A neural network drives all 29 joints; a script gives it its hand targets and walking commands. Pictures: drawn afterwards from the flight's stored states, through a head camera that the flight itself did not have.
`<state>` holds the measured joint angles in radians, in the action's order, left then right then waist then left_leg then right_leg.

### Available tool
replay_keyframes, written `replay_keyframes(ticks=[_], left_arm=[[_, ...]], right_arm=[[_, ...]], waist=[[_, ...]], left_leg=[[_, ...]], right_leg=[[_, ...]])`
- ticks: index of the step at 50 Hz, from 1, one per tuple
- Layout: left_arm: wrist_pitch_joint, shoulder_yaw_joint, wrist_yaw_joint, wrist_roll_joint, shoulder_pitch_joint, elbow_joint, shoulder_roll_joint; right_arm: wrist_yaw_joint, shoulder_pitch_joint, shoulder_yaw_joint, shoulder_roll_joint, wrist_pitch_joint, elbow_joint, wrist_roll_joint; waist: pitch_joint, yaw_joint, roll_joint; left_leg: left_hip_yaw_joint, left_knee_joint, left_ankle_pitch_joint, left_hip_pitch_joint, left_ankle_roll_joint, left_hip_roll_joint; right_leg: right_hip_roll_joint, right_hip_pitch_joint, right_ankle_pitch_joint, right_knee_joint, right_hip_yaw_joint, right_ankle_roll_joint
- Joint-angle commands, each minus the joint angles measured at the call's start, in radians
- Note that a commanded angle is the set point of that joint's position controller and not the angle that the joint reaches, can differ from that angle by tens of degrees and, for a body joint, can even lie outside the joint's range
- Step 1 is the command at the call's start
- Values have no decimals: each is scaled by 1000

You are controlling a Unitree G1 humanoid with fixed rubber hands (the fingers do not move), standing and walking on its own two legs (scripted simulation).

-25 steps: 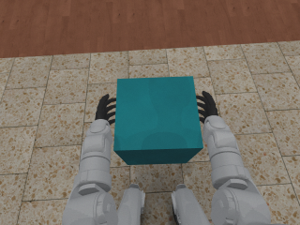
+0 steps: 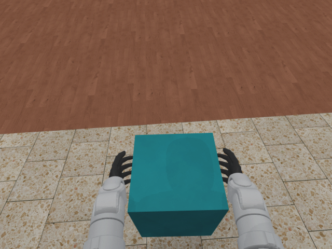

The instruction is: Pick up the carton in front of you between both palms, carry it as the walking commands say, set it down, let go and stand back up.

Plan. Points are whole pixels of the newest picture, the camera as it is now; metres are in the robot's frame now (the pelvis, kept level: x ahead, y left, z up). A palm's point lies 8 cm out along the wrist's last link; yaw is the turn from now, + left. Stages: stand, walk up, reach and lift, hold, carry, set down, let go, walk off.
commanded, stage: reach and lift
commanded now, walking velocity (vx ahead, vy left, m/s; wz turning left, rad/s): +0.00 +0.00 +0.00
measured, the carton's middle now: (175, 188) +0.31 +0.00 -0.07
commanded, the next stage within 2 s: hold in 1.06 s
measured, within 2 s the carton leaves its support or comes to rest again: neither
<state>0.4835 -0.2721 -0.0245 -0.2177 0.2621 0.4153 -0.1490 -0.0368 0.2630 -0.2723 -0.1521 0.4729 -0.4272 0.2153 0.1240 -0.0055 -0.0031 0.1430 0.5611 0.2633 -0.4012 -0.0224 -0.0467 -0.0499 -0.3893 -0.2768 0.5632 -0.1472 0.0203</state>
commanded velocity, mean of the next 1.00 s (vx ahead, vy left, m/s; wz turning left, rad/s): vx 0.00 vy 0.00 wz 0.00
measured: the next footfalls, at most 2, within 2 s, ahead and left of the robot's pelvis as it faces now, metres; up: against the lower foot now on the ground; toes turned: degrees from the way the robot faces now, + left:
none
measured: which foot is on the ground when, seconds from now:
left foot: down 0.00-1.00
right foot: down 0.00-1.00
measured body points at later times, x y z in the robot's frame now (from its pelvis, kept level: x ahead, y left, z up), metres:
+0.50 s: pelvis -0.01 +0.00 +0.01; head -0.04 +0.00 +0.46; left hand +0.30 +0.15 +0.03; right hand +0.30 -0.15 +0.03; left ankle +0.01 +0.13 -0.73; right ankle +0.00 -0.13 -0.73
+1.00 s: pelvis +0.00 +0.00 +0.01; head -0.03 +0.00 +0.46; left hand +0.30 +0.15 +0.04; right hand +0.30 -0.15 +0.04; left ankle +0.01 +0.13 -0.73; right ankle +0.01 -0.13 -0.73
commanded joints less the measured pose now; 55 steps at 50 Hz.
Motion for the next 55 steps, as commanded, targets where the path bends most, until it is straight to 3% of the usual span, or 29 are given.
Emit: replay_keyframes(ticks=[1, 6, 11, 20, 41, 55], left_arm=[[35, 628, 253, 191, 452, -32, -987], [94, 568, 264, 165, 450, -24, -962], [104, 520, 281, 145, 541, 0, -966], [106, 536, 288, 157, 618, -14, -982], [151, 578, 271, 182, 481, -136, -949], [192, 629, 267, 217, 462, -229, -949]], right_arm=[[263, 459, 620, -984, 43, 36, -184], [276, 446, 560, -963, 105, 27, -160], [295, 543, 518, -973, 114, 3, -147], [298, 620, 535, -991, 117, 15, -156], [284, 479, 572, -949, 161, 138, -179], [281, 464, 627, -944, 201, 233, -215]], waist=[[259, 5, 2], [102, 7, 4], [71, 2, 8], [136, 6, 0], [149, 6, 6], [153, 4, 3]], left_leg=[[-64, -116, -317, 268, 1, -53], [-72, -174, -179, 267, 9, -49], [-79, -176, -81, 257, 15, -44], [-84, -171, -89, 291, 11, -46], [-78, -211, -285, 376, -1, -55], [-76, -227, -322, 412, -3, -59]], right_leg=[[-53, 213, 318, -125, 71, -1], [-47, 222, 187, -183, 80, -8], [-42, 209, 80, -185, 86, -14], [-41, 240, 89, -182, 89, -10], [-53, 337, 287, -218, 84, 3], [-56, 370, 328, -233, 80, 7]])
